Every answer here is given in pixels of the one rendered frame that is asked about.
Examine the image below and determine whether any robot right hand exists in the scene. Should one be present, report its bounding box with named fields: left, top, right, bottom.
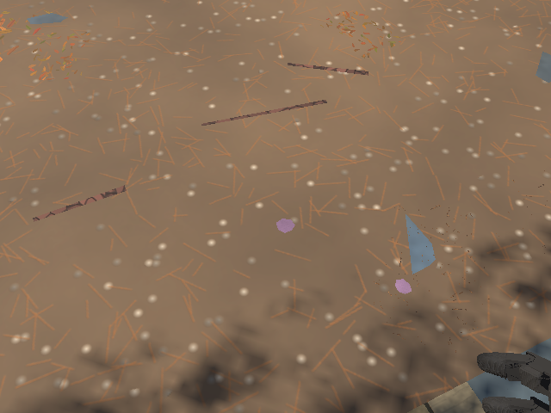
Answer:
left=477, top=351, right=551, bottom=413

